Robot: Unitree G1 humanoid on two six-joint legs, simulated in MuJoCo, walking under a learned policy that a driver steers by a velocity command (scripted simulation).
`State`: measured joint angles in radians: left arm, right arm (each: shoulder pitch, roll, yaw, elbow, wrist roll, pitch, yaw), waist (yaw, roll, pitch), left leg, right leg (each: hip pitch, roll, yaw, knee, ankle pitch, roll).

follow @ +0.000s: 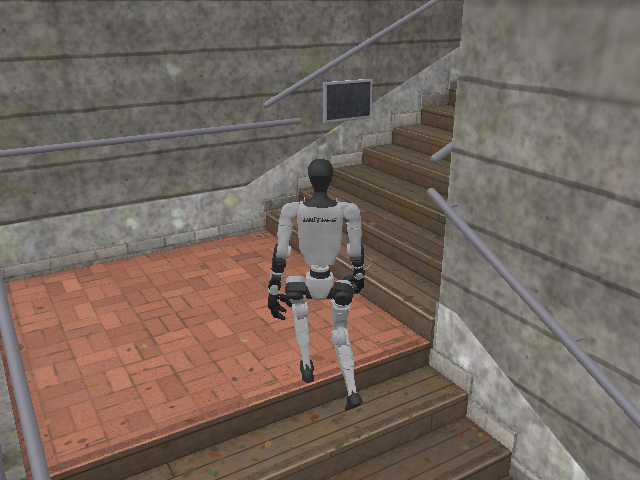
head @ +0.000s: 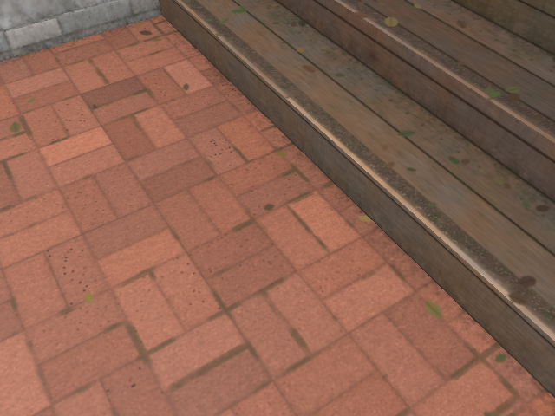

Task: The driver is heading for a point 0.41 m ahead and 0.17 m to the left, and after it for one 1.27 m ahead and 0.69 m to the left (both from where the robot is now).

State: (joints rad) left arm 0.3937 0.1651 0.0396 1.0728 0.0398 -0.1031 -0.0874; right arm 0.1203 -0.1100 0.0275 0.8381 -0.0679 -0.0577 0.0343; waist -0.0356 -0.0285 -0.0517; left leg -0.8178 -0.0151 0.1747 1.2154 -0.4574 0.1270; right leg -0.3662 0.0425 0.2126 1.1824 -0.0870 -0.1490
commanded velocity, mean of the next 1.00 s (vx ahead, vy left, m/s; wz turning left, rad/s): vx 0.50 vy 0.00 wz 0.42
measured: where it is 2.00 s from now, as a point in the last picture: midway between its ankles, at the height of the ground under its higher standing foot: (147, 264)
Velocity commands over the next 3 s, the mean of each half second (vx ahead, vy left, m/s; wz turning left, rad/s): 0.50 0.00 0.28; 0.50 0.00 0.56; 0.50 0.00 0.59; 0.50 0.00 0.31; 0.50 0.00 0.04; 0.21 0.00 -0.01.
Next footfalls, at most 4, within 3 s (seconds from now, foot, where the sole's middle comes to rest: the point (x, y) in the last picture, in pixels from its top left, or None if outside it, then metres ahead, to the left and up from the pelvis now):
0.48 right None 0.45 -0.12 -0.66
1.04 left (193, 353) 0.64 0.21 -0.66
1.52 right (200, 246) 0.96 0.21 -0.66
2.00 left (69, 270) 0.89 0.55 -0.66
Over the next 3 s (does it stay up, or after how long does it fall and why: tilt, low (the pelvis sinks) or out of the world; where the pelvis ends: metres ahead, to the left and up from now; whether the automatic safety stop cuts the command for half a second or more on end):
stays up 1.16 0.69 0.11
